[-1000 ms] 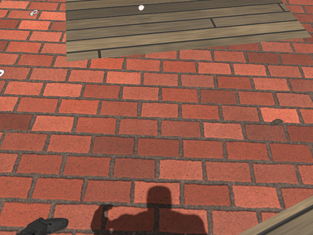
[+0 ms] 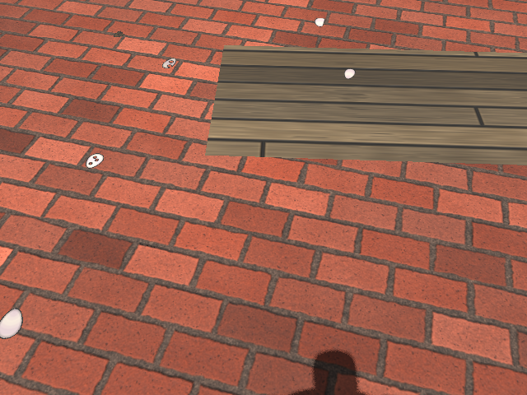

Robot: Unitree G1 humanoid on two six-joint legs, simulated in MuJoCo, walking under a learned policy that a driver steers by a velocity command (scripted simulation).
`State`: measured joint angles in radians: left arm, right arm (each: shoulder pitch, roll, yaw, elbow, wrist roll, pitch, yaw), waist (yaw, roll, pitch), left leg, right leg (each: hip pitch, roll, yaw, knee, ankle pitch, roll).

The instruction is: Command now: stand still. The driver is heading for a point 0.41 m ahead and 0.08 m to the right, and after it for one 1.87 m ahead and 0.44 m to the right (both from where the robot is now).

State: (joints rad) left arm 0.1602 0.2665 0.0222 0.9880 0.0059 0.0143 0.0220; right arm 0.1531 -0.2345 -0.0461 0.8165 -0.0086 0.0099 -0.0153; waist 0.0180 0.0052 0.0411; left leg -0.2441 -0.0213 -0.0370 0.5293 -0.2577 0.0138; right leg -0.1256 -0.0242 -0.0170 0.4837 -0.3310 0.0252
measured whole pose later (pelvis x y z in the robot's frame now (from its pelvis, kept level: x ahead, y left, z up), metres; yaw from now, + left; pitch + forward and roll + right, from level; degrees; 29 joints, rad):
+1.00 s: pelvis +0.09 +0.02 +0.01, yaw +0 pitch +1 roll +0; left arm 0.26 0.26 0.05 1.00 -0.04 -0.10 0.00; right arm 0.39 -0.20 -0.03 1.11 0.01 -0.10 0.01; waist -0.03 -0.03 -0.01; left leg -0.08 -0.04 0.04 0.35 -0.29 0.05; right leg -0.51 -0.06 0.00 1.14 -0.28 -0.06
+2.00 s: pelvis +0.42 -0.02 +0.01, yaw -27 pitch +2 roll -1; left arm 0.17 0.32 0.07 0.75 -0.01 0.04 0.04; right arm 0.16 -0.25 -0.04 0.80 -0.01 -0.02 -0.02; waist -0.02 -0.04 0.03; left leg -0.29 0.01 -0.05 0.45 -0.19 0.00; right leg -0.45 0.09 0.12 1.01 -0.48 0.08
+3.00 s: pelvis +0.42 -0.06 +0.00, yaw -27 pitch -2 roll +0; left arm 0.26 0.21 0.02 1.02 0.00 -0.01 0.03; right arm 0.22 -0.22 -0.04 1.08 0.00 0.01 -0.05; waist -0.01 0.01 0.04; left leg -0.22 0.03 -0.06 0.49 -0.24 -0.05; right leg -0.15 0.03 0.04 0.49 -0.31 -0.01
